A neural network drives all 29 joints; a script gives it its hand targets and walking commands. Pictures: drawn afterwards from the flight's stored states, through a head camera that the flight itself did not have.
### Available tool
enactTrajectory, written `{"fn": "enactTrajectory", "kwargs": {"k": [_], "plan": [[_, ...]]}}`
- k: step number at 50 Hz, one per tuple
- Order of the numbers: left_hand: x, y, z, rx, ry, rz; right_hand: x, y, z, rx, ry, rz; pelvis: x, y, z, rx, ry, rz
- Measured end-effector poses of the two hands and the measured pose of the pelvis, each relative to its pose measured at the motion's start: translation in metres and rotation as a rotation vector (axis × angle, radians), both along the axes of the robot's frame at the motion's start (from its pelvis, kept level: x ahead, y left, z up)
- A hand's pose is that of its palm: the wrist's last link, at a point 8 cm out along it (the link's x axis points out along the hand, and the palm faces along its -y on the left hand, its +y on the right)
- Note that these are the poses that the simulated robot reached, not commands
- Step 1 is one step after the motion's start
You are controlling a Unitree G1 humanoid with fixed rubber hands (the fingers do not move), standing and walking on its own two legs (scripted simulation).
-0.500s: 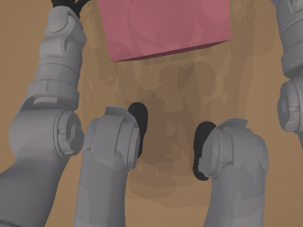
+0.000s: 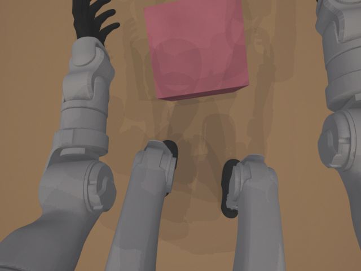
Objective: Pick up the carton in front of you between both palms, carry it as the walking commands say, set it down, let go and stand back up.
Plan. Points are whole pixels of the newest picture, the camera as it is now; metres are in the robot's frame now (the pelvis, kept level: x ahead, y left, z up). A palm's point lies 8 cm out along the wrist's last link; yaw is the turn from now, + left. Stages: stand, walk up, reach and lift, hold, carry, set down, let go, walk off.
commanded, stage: set down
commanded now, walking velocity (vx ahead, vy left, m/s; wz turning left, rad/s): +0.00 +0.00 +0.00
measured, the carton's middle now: (197, 58) +0.52 +0.04 -0.36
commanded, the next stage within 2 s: let go in 0.44 s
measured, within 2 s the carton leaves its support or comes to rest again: neither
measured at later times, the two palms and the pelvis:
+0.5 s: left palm (16, 1) +0.49 +0.22 +0.04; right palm out of the picture +0.59 -0.17 +0.04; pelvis +0.03 +0.00 +0.14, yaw -1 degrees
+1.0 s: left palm out of the picture +0.37 +0.25 +0.16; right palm out of the picture +0.42 -0.19 +0.14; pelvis +0.09 +0.02 +0.24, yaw -3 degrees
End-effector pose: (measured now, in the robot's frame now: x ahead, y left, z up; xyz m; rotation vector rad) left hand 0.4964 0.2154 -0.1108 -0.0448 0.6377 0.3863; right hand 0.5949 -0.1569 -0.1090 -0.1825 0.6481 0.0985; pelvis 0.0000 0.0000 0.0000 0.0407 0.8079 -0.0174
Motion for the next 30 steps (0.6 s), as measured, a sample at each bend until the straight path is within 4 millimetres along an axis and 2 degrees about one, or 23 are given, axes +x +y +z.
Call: {"fn": "enactTrajectory", "kwargs": {"k": [20, 26, 30], "plan": [[-0.007, 0.005, 0.127, 0.005, -0.005, 0.002, 0.002, -0.007, 0.127, 0.004, 0.009, 0.022, 0.022, -0.004, 0.111, 0.0, 0.02, -0.014], [-0.01, 0.004, 0.155, 0.014, 0.002, -0.019, -0.003, -0.011, 0.155, 0.004, 0.016, 0.013, 0.027, -0.004, 0.139, -0.005, 0.007, -0.017], [-0.019, 0.0, 0.168, 0.028, 0.018, -0.077, -0.018, -0.016, 0.168, -0.014, 0.017, -0.015, 0.033, -0.003, 0.157, -0.013, -0.005, -0.018]]}}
